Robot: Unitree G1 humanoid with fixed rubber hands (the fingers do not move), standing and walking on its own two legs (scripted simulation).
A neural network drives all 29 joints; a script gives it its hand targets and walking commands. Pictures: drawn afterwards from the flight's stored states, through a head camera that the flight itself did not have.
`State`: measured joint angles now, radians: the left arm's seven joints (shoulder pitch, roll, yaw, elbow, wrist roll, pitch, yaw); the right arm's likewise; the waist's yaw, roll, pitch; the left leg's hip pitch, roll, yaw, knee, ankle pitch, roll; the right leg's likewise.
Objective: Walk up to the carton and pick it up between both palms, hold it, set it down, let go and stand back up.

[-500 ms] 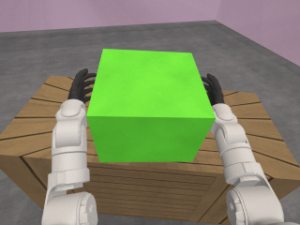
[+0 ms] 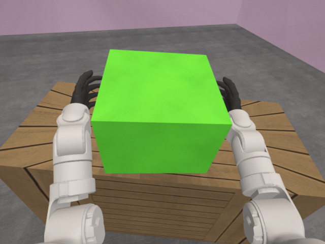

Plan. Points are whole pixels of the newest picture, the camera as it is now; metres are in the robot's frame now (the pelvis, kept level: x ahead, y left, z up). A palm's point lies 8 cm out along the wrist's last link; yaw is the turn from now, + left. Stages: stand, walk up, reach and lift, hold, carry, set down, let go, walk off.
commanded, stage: hold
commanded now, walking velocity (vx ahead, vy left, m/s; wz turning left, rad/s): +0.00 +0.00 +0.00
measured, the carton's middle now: (158, 111) +0.41 +0.00 +0.14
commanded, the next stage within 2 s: none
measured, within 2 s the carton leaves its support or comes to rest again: neither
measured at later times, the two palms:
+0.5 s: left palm (79, 106) +0.36 +0.18 +0.19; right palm (228, 108) +0.37 -0.17 +0.18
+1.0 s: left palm (79, 107) +0.36 +0.18 +0.19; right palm (229, 108) +0.37 -0.17 +0.18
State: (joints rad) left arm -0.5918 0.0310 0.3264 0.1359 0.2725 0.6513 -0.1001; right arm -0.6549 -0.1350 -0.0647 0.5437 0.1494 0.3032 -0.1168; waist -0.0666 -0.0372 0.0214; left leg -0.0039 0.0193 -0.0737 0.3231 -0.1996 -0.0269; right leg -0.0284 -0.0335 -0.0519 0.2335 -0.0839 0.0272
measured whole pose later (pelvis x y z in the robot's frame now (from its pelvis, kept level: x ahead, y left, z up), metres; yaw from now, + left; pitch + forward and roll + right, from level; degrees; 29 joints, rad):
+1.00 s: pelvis +0.00 +0.00 +0.00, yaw +0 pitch -7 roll -1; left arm -0.57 0.03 0.33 0.09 0.27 0.67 -0.10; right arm -0.65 -0.13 -0.06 0.51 0.16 0.33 -0.12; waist -0.06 -0.04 0.03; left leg 0.00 0.03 -0.08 0.32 -0.20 -0.03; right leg -0.02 -0.03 -0.06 0.23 -0.09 0.02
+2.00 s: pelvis +0.01 +0.00 +0.00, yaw +0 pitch -7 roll -1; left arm -0.54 0.02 0.32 0.05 0.26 0.68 -0.10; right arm -0.63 -0.14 -0.03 0.47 0.18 0.33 -0.13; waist -0.07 -0.04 0.04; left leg 0.02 0.03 -0.07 0.32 -0.21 -0.03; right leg 0.00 -0.03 -0.05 0.22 -0.09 0.03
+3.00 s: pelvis +0.01 +0.00 +0.00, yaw +0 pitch -6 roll -1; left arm -0.60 0.04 0.33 0.12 0.25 0.64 -0.10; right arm -0.67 -0.14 -0.06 0.51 0.16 0.31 -0.13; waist -0.06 -0.03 0.03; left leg 0.00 0.02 -0.07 0.32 -0.21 -0.02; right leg -0.02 -0.03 -0.05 0.23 -0.09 0.03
